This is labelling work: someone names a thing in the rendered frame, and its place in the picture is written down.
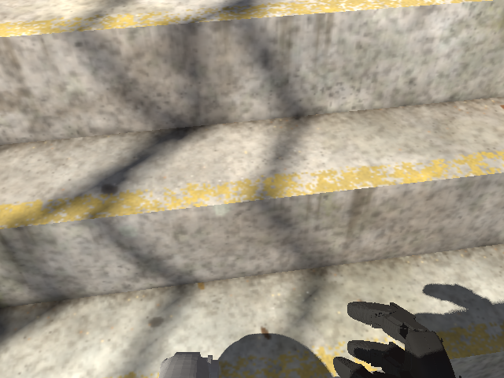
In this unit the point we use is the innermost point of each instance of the robot left thigh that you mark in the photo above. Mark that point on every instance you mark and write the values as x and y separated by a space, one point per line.
190 365

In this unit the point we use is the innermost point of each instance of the right robot hand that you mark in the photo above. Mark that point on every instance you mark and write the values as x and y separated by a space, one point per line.
424 355

